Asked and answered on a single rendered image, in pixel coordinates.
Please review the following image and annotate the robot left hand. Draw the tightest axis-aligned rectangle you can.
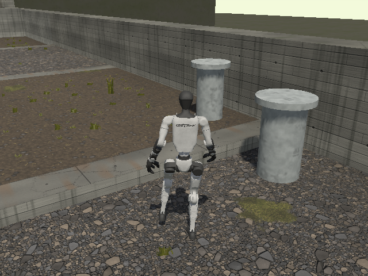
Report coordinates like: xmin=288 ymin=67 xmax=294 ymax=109
xmin=146 ymin=160 xmax=159 ymax=174

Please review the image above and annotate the robot left upper arm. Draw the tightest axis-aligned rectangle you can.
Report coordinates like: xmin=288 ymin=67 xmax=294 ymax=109
xmin=157 ymin=115 xmax=174 ymax=148

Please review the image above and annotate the robot right foot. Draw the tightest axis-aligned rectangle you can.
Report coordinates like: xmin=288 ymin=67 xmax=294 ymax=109
xmin=186 ymin=225 xmax=196 ymax=240

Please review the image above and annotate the humanoid robot head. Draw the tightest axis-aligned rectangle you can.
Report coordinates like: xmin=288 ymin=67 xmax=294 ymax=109
xmin=176 ymin=91 xmax=195 ymax=118

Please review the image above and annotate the left robot forearm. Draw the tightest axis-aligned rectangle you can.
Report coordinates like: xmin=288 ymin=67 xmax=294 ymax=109
xmin=148 ymin=138 xmax=162 ymax=162

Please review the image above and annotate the right robot forearm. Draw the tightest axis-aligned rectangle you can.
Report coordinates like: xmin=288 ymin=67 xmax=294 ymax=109
xmin=207 ymin=138 xmax=216 ymax=156

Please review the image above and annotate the robot right upper arm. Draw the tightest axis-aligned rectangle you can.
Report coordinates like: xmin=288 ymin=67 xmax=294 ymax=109
xmin=197 ymin=116 xmax=213 ymax=147

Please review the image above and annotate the robot right hand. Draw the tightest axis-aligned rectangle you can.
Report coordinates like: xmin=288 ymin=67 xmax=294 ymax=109
xmin=203 ymin=153 xmax=216 ymax=162

